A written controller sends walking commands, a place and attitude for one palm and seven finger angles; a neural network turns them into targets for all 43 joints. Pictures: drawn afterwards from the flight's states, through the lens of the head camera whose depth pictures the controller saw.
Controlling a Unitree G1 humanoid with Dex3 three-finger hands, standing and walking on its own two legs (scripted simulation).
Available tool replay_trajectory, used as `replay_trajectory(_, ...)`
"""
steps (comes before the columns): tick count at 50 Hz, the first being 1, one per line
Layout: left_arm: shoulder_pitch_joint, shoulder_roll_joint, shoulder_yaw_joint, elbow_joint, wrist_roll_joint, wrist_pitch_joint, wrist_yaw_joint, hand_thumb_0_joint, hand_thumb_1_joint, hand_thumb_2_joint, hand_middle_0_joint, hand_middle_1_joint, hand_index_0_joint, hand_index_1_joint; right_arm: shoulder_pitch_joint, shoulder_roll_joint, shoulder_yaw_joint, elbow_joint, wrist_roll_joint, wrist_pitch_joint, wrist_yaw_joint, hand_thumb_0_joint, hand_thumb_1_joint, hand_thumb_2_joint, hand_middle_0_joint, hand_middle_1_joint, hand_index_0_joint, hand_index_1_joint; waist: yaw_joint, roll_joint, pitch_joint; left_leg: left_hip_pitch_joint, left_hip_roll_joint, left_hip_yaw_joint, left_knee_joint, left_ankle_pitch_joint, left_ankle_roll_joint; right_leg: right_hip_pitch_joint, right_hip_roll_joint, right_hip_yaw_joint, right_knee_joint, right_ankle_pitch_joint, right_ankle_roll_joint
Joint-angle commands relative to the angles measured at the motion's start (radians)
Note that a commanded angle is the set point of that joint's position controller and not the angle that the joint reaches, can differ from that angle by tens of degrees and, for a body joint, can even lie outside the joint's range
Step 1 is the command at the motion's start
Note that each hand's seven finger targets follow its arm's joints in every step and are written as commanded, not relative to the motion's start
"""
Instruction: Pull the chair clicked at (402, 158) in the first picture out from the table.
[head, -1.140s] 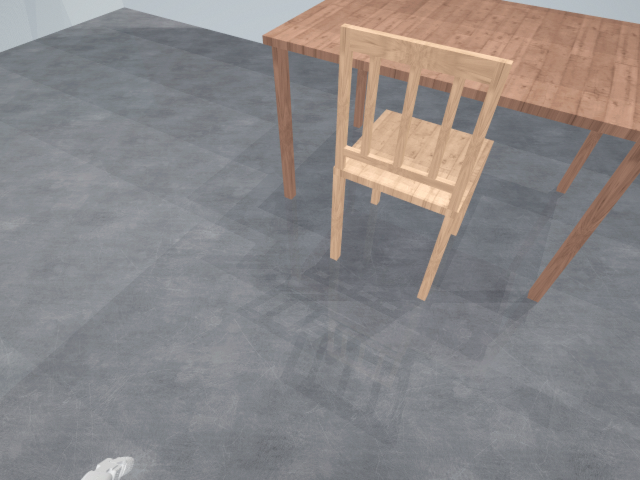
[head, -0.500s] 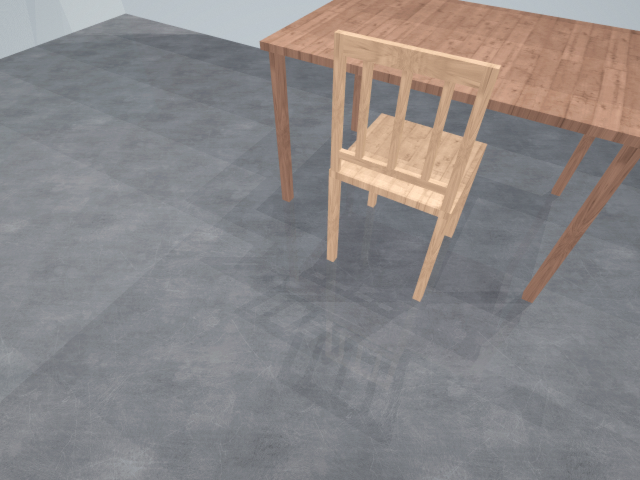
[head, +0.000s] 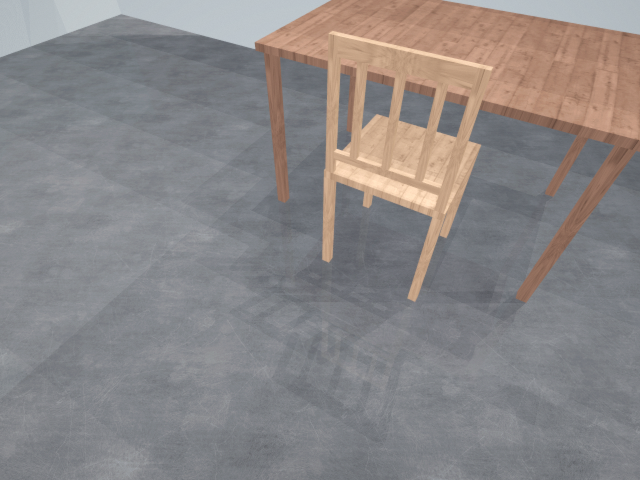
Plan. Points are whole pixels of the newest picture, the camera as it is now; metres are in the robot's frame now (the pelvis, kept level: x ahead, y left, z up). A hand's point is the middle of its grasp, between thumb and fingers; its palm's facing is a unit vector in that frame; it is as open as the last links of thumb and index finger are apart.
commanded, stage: look at it before walking up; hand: left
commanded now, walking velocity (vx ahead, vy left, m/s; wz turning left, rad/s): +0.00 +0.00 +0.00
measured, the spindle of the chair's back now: (393, 124) +1.00 -0.14 -0.08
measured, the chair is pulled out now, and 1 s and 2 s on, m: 0.00 0.00 0.00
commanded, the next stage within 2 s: walk to a spot facing it in 0.30 s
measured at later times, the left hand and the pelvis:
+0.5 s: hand out of the picture +0.08 +0.25 -0.16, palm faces -0.01 -0.94 -0.33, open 7.4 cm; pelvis +0.01 +0.00 +0.00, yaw +1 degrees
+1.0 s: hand out of the picture +0.14 +0.29 -0.18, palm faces +0.24 -0.95 -0.19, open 7.4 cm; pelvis +0.14 +0.09 +0.00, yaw +14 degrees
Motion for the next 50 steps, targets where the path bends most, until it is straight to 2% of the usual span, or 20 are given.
replay_trajectory(1, -0.041, 0.213, 0.046, -0.06, -0.002, -0.02, 0.017, 0.0, 0.9, 0.9, -0.2, -0.3, -0.2, -0.3, -0.047, -0.198, -0.041, -0.064, 0.006, -0.028, -0.011, 0.0, -0.9, -0.9, 0.2, 0.3, 0.2, 0.3, 0.0, -0.009, -0.056, 0.009, 0.109, -0.091, -0.063, 0.107, 0.035, -0.002, -0.118, 0.115, -0.077, 0.086, -0.029)
replay_trajectory(20, -0.032, 0.213, 0.046, -0.053, -0.002, -0.021, 0.018, 0.0, 0.9, 0.9, -0.2, -0.3, -0.2, -0.3, -0.055, -0.201, -0.04, -0.06, 0.008, -0.028, -0.013, 0.0, -0.9, -0.9, 0.2, 0.3, 0.2, 0.3, 0.002, -0.008, -0.064, 0.033, 0.115, -0.088, -0.07, 0.153, 0.035, 0.021, -0.121, 0.105, -0.076, 0.152, -0.027)
replay_trajectory(22, 0.03, 0.11, 0.027, -0.03, -0.001, -0.003, 0.022, 0.0, 0.9, 0.9, -0.2, -0.3, -0.2, -0.3, 0.001, -0.091, -0.015, -0.041, 0.001, -0.011, -0.006, 0.0, -0.9, -0.9, 0.2, 0.3, 0.2, 0.3, 0.003, -0.012, -0.071, 0.001, 0.098, -0.074, -0.034, 0.068, 0.023, 0.035, -0.119, 0.084, -0.057, 0.024, -0.008)
replay_trajectory(24, 0.071, 0.116, 0.037, -0.033, 0.005, 0.013, 0.018, 0.0, 0.9, 0.9, -0.2, -0.3, -0.2, -0.3, 0.024, -0.078, -0.017, -0.051, -0.004, 0.004, -0.001, 0.0, -0.9, -0.9, 0.2, 0.3, 0.2, 0.3, 0.018, -0.045, -0.012, -0.116, 0.066, -0.071, 0.013, -0.133, 0.03, 0.027, -0.13, 0.111, -0.077, -0.235, -0.017)
replay_trajectory(25, 0.088, 0.137, 0.047, -0.037, 0.008, 0.018, 0.014, 0.0, 0.9, 0.9, -0.2, -0.3, -0.2, -0.3, 0.023, -0.076, -0.019, -0.064, -0.007, 0.009, 0.002, 0.0, -0.9, -0.9, 0.2, 0.3, 0.2, 0.3, 0.027, -0.081, 0.026, -0.203, 0.04, -0.056, 0.056, -0.223, 0.029, 0.036, -0.158, 0.142, -0.106, -0.344, -0.034)
replay_trajectory(27, 0.147, 0.183, 0.073, -0.057, 0.013, 0.018, 0.016, 0.0, 0.9, 0.9, -0.2, -0.3, -0.2, -0.3, 0.014, -0.062, -0.027, -0.102, -0.008, 0.016, 0.005, 0.0, -0.9, -0.9, 0.2, 0.3, 0.2, 0.3, 0.055, -0.224, 0.061, -0.347, 0.004, 0.031, 0.279, -0.279, 0.016, 0.066, -0.3, 0.286, -0.221, -0.501, -0.111)
replay_trajectory(28, 0.177, 0.191, 0.08, -0.062, 0.015, 0.012, 0.019, 0.0, 0.9, 0.9, -0.2, -0.3, -0.2, -0.3, -0.02, -0.073, -0.038, -0.131, -0.006, 0.015, 0.008, 0.0, -0.9, -0.9, 0.2, 0.3, 0.2, 0.3, 0.075, -0.229, 0.084, -0.409, 0.026, 0.026, 0.412, -0.322, 0.016, 0.069, -0.368, 0.342, -0.261, -0.499, -0.16)
replay_trajectory(29, 0.167, 0.184, 0.085, -0.072, 0.017, -0.002, 0.021, 0.0, 0.9, 0.9, -0.2, -0.3, -0.2, -0.3, -0.031, -0.075, -0.045, -0.149, -0.003, 0.007, 0.014, 0.0, -0.9, -0.9, 0.2, 0.3, 0.2, 0.3, 0.063, -0.196, 0.105, -0.451, 0.057, 0.006, 0.501, -0.308, 0.019, 0.069, -0.401, 0.347, -0.268, -0.435, -0.187)
replay_trajectory(31, 0.134, 0.17, 0.091, -0.094, 0.019, -0.022, 0.02, 0.0, 0.9, 0.9, -0.2, -0.3, -0.2, -0.3, -0.008, -0.043, -0.049, -0.161, 0.0, -0.003, 0.027, 0.0, -0.9, -0.9, 0.2, 0.3, 0.2, 0.3, 0.032, -0.125, 0.088, -0.42, 0.087, 0.013, 0.488, -0.282, 0.018, 0.074, -0.386, 0.212, -0.209, -0.244, -0.182)
replay_trajectory(33, 0.109, 0.16, 0.094, -0.107, 0.021, -0.029, 0.016, 0.0, 0.9, 0.9, -0.2, -0.3, -0.2, -0.3, 0.041, -0.005, -0.049, -0.164, 0.005, -0.008, 0.039, 0.0, -0.9, -0.9, 0.2, 0.3, 0.2, 0.3, 0.005, -0.116, 0.067, -0.304, 0.079, 0.063, 0.354, -0.247, 0.014, 0.026, -0.351, 0.081, -0.151, -0.156, -0.142)
replay_trajectory(34, 0.099, 0.154, 0.096, -0.108, 0.02, -0.027, 0.015, 0.0, 0.9, 0.9, -0.2, -0.3, -0.2, -0.3, 0.088, 0.012, -0.047, -0.155, 0.004, -0.011, 0.04, 0.0, -0.9, -0.9, 0.2, 0.3, 0.2, 0.3, -0.016, -0.132, 0.057, -0.225, 0.058, 0.101, 0.279, -0.198, 0.013, -0.009, -0.326, 0.02, -0.105, -0.133, -0.113)
replay_trajectory(35, 0.102, 0.144, 0.099, -0.106, 0.016, -0.025, 0.014, 0.0, 0.9, 0.9, -0.2, -0.3, -0.2, -0.3, 0.151, 0.014, -0.05, -0.136, 0.002, -0.015, 0.038, 0.0, -0.9, -0.9, 0.2, 0.3, 0.2, 0.3, -0.041, -0.097, 0.038, -0.1, 0.031, 0.136, 0.207, -0.12, 0.015, -0.071, -0.297, -0.033, -0.035, -0.134, -0.086)
replay_trajectory(36, 0.111, 0.125, 0.096, -0.105, 0.009, -0.021, 0.01, 0.0, 0.9, 0.9, -0.2, -0.3, -0.2, -0.3, 0.261, -0.012, -0.061, -0.109, -0.001, -0.018, 0.033, 0.0, -0.9, -0.9, 0.2, 0.3, 0.2, 0.3, -0.08, -0.009, -0.017, 0.058, 0.004, 0.14, 0.13, -0.085, 0.019, -0.134, -0.245, -0.115, 0.129, -0.133, -0.052)
replay_trajectory(37, 0.115, 0.057, 0.083, -0.125, 0.001, -0.015, 0.0, 0.0, 0.9, 0.9, -0.2, -0.3, -0.2, -0.3, 0.39, -0.093, -0.087, -0.076, -0.01, -0.026, 0.021, 0.0, -0.9, -0.9, 0.2, 0.3, 0.2, 0.3, -0.13, 0.232, -0.045, 0.178, 0.129, -0.132, -0.01, -0.251, 0.076, -0.295, -0.141, -0.183, 0.465, -0.177, 0.001)
replay_trajectory(38, 0.062, -0.004, 0.067, -0.186, 0.001, -0.016, -0.007, 0.0, 0.9, 0.9, -0.2, -0.3, -0.2, -0.3, 0.478, -0.178, -0.106, -0.068, -0.009, -0.035, 0.009, 0.0, -0.9, -0.9, 0.2, 0.3, 0.2, 0.3, -0.144, 0.409, -0.024, 0.214, 0.358, -0.561, -0.172, -0.271, 0.169, -0.551, -0.028, -0.141, 0.739, -0.425, 0.049)
replay_trajectory(39, 0.021, 0.002, 0.071, -0.207, 0.01, -0.018, -0.004, 0.0, 0.9, 0.9, -0.2, -0.3, -0.2, -0.3, 0.459, -0.176, -0.105, -0.067, -0.005, -0.026, -0.002, 0.0, -0.9, -0.9, 0.2, 0.3, 0.2, 0.3, -0.124, 0.23, -0.006, 0.18, 0.41, -0.619, -0.208, -0.301, 0.221, -0.613, -0.072, -0.011, 0.83, -0.37, 0.023)
replay_trajectory(40, 0.01, 0.01, 0.079, -0.19, 0.014, -0.023, -0.005, 0.0, 0.9, 0.9, -0.2, -0.3, -0.2, -0.3, 0.393, -0.117, -0.091, -0.085, 0.0, -0.028, -0.004, 0.0, -0.9, -0.9, 0.2, 0.3, 0.2, 0.3, -0.093, 0.107, 0.019, 0.111, 0.363, -0.539, -0.194, -0.318, 0.221, -0.6, -0.115, 0.011, 0.855, -0.265, 0.01)
replay_trajectory(43, 0.082, -0.021, 0.078, -0.131, 0.02, -0.023, -0.017, 0.0, 0.9, 0.9, -0.2, -0.3, -0.2, -0.3, 0.271, -0.012, -0.065, -0.106, 0.002, -0.064, -0.013, 0.0, -0.9, -0.9, 0.2, 0.3, 0.2, 0.3, -0.016, 0.051, 0.044, -0.008, 0.251, -0.315, -0.194, -0.085, 0.177, -0.505, -0.143, 0.004, 0.814, -0.069, 0.032)
replay_trajectory(45, 0.113, -0.045, 0.072, -0.117, 0.019, -0.018, -0.014, 0.0, 0.9, 0.9, -0.2, -0.3, -0.2, -0.3, 0.294, 0.011, -0.064, -0.091, 0.005, -0.077, -0.018, 0.0, -0.9, -0.9, 0.2, 0.3, 0.2, 0.3, -0.006, 0.063, 0.037, 0.027, 0.22, -0.224, -0.176, 0.116, 0.18, -0.499, -0.135, -0.017, 0.776, -0.035, 0.046)
replay_trajectory(50, 0.047, -0.066, 0.067, -0.143, 0.015, -0.016, -0.008, 0.0, 0.9, 0.9, -0.2, -0.3, -0.2, -0.3, 0.361, 0.044, -0.066, -0.045, 0.011, -0.085, -0.026, 0.0, -0.9, -0.9, 0.2, 0.3, 0.2, 0.3, -0.018, 0.049, 0.052, 0.147, 0.209, -0.172, -0.172, 0.333, 0.207, -0.584, -0.128, -0.042, 0.656, 0.01, 0.06)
